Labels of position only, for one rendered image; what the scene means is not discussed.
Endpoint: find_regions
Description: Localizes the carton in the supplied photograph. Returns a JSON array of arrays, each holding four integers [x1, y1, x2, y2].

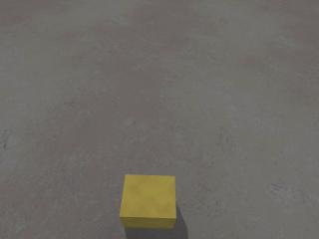
[[120, 174, 176, 229]]

